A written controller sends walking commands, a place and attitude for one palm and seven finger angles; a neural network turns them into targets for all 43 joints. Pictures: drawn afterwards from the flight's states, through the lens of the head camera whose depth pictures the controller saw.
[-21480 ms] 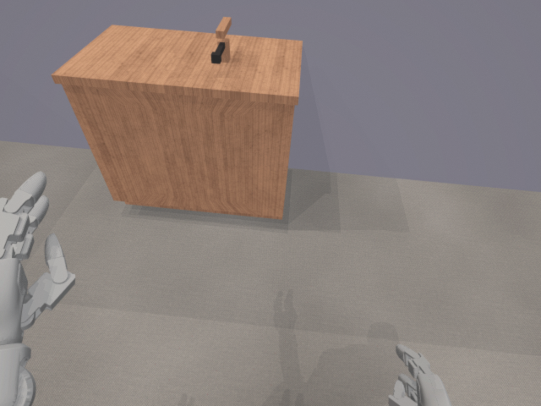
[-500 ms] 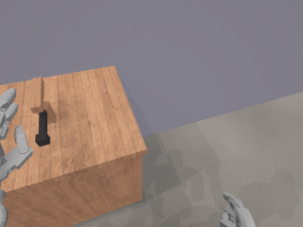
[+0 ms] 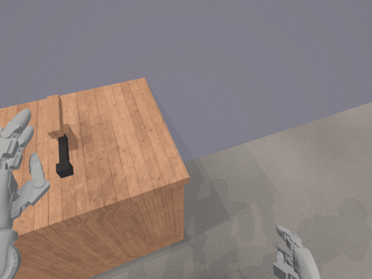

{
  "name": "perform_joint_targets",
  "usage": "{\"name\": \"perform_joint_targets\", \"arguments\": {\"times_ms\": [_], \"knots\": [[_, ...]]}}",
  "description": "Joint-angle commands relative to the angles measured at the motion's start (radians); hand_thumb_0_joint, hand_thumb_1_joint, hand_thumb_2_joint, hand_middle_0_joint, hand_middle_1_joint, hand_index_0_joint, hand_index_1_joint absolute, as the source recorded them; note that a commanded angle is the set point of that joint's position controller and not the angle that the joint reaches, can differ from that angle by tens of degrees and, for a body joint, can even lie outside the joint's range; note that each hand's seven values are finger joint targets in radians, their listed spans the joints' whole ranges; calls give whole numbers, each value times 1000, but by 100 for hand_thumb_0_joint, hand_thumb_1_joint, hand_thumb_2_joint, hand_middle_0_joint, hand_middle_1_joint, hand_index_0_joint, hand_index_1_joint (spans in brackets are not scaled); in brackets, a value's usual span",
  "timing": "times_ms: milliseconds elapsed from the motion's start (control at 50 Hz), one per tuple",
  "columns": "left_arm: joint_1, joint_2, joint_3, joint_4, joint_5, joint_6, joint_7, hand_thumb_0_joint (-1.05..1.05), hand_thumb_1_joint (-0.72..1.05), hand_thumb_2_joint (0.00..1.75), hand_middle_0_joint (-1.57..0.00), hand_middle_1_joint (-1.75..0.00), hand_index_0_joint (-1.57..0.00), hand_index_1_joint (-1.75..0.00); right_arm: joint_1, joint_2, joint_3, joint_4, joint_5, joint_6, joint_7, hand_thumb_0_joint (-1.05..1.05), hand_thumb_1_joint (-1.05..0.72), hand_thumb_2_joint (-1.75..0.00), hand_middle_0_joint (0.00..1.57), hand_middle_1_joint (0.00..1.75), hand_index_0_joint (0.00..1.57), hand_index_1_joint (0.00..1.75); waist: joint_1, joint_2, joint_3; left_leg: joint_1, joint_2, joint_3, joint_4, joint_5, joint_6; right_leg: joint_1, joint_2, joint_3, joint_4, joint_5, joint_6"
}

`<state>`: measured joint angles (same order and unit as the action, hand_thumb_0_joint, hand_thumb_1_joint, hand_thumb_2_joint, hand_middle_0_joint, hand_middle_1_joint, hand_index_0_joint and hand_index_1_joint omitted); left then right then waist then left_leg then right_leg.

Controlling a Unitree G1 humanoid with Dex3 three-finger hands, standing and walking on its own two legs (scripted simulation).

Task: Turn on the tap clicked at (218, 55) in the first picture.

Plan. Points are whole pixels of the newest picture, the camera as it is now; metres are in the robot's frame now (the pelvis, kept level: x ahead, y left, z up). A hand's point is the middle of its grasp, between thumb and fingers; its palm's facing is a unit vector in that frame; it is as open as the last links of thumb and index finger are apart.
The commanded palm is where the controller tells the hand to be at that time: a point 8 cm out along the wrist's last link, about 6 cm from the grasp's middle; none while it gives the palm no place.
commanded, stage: come to a stop and stand still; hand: left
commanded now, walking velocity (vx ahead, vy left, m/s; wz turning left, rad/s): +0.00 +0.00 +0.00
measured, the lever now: (64, 169) +0.34 +0.32 +0.01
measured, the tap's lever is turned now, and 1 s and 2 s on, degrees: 0 0 0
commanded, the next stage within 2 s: look again from close up in 0.64 s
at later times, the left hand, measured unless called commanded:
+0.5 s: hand (1, 179) +0.23 +0.30 +0.17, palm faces +0.40 -0.85 -0.33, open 7.5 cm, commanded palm +0.17 +0.33 +0.18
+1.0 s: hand (0, 181) +0.22 +0.30 +0.16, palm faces +0.41 -0.85 -0.33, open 7.5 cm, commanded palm +0.17 +0.34 +0.18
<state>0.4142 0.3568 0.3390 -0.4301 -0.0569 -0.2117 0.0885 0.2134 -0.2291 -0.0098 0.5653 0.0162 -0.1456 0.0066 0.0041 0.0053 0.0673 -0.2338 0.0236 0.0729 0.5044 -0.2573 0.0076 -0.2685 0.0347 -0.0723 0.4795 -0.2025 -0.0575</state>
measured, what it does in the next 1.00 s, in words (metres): shifts its weight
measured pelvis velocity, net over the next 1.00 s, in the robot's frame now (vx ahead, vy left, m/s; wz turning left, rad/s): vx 0.01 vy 0.05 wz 0.02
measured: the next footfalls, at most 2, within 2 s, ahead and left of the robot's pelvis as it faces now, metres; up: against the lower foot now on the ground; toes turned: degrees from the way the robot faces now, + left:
none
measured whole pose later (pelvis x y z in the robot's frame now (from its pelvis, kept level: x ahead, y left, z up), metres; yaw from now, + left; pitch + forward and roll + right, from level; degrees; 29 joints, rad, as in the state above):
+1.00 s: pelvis +0.01 +0.05 +0.00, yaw +1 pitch -2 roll -2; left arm 0.41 0.34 0.34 -0.46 -0.03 -0.21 0.11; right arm 0.22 -0.19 0.02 0.59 0.00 -0.12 -0.02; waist 0.03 -0.03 0.06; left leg -0.18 -0.03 0.07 0.46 -0.26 0.07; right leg -0.18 -0.01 -0.06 0.39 -0.18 0.01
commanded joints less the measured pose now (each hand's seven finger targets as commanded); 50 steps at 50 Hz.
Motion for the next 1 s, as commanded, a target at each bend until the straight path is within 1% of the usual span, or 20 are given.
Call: {"name": "perform_joint_targets", "arguments": {"times_ms": [0,20,60,120,160,200,220,280,300,360,400,480,500,560,680,700,720,780,880,980], "knots": [[-48,280,231,-240,-21,-70,44,0,90,90,-20,-30,-20,-30,-86,-93,-27,-155,-3,-46,-42,0,-90,-90,20,30,20,30,21,-68,-147,12,17,-97,-56,-27,18,12,-169,204,-209,-176,17],[-63,243,201,-225,-20,-73,42,0,90,90,-20,-30,-20,-30,-89,-85,-22,-155,-5,-49,-50,0,-90,-90,20,30,20,30,17,-24,-135,25,24,-102,-78,-45,24,-13,-159,202,-211,-220,17],[-106,213,163,-213,-11,-80,38,0,90,90,-20,-30,-20,-30,-86,-89,-16,-152,-7,-59,-55,0,-90,-90,20,30,20,30,18,67,-101,-1,50,-130,-147,-94,34,-9,-119,183,-189,-230,27],[-184,180,118,-201,9,-86,34,0,90,90,-20,-30,-20,-30,-85,-92,-9,-142,-8,-77,-56,0,-90,-90,20,30,20,30,22,104,-100,-87,97,-168,-240,-173,45,96,-79,118,-84,-128,40],[-189,150,85,-189,20,-84,33,0,90,90,-20,-30,-20,-30,-74,-93,-11,-137,-7,-86,-48,0,-90,-90,20,30,20,30,26,114,-119,-103,108,-167,-247,-141,48,151,-73,99,-45,-46,43],[-190,119,50,-193,26,-81,28,0,90,90,-20,-30,-20,-30,-82,-88,-9,-133,-7,-93,-40,0,-90,-90,20,30,20,30,25,116,-108,-107,104,-162,-251,-118,37,156,-73,91,-42,-23,43],[-187,126,55,-181,31,-79,31,0,90,90,-20,-30,-20,-30,-69,-93,-12,-128,-11,-93,-38,0,-90,-90,20,30,20,30,24,77,-111,-106,103,-166,-239,-87,35,163,-74,91,-53,-6,43],[-168,130,63,-187,33,-75,32,0,90,90,-20,-30,-20,-30,-66,-99,-15,-126,-15,-87,-29,0,-90,-90,20,30,20,30,22,50,-124,-76,85,-155,-213,2,15,166,-74,93,-76,41,41],[-169,146,79,-197,36,-75,31,0,90,90,-20,-30,-20,-30,-75,-97,-16,-126,-16,-83,-28,0,-90,-90,20,30,20,30,23,80,-123,-68,78,-144,-212,19,6,166,-72,88,-76,52,40],[-151,155,98,-202,31,-76,33,0,90,90,-20,-30,-20,-30,-73,-93,-15,-133,-18,-71,-28,0,-90,-90,20,30,20,30,21,61,-136,-50,74,-144,-195,100,-5,182,-74,86,-79,112,38],[-150,164,108,-228,27,-79,29,0,90,90,-20,-30,-20,-30,-79,-89,-16,-134,-17,-65,-27,0,-90,-90,20,30,20,30,20,92,-150,-21,70,-136,-186,166,-24,181,-69,74,-70,144,37],[-120,155,107,-229,20,-75,28,0,90,90,-20,-30,-20,-30,-75,-92,-20,-145,-17,-51,-30,0,-90,-90,20,30,20,30,19,64,-171,12,74,-131,-166,256,-35,193,-72,71,-71,188,37],[-127,153,101,-249,20,-76,25,0,90,90,-20,-30,-20,-30,-83,-91,-20,-142,-16,-51,-28,0,-90,-90,20,30,20,30,18,97,-175,28,69,-126,-162,296,-46,186,-67,65,-62,201,37],[-114,151,96,-258,21,-73,27,0,90,90,-20,-30,-20,-30,-77,-96,-25,-146,-17,-42,-28,0,-90,-90,20,30,20,30,19,105,-182,56,84,-134,-157,367,-59,172,-67,57,-54,184,38],[-88,154,105,-250,21,-66,34,0,90,90,-20,-30,-20,-30,-79,-99,-30,-147,-13,-26,-32,0,-90,-90,20,30,20,30,18,67,-180,39,82,-133,-150,335,-58,196,-76,59,-66,197,36],[-87,165,114,-256,21,-65,35,0,90,90,-20,-30,-20,-30,-90,-94,-28,-144,-12,-24,-33,0,-90,-90,20,30,20,30,18,81,-178,41,78,-127,-149,326,-58,194,-77,58,-70,205,37],[-82,148,101,-242,19,-65,36,0,90,90,-20,-30,-20,-30,-87,-95,-28,-144,-14,-22,-35,0,-90,-90,20,30,20,30,16,75,-171,30,79,-128,-154,297,-54,197,-81,63,-73,196,36],[-86,152,104,-244,19,-64,39,0,90,90,-20,-30,-20,-30,-86,-97,-30,-146,-12,-22,-39,0,-90,-90,20,30,20,30,18,64,-160,-1,75,-130,-167,204,-37,211,-87,76,-81,181,36],[-97,151,99,-245,20,-63,44,0,90,90,-20,-30,-20,-30,-88,-97,-29,-144,-12,-26,-43,0,-90,-90,20,30,20,30,19,66,-150,-25,70,-136,-181,123,-20,217,-91,91,-90,157,36],[-85,149,99,-249,20,-62,46,0,90,90,-20,-30,-20,-30,-87,-97,-32,-140,-12,-29,-45,0,-90,-90,20,30,20,30,17,54,-156,-4,67,-134,-168,144,-15,211,-95,101,-96,178,33]]}}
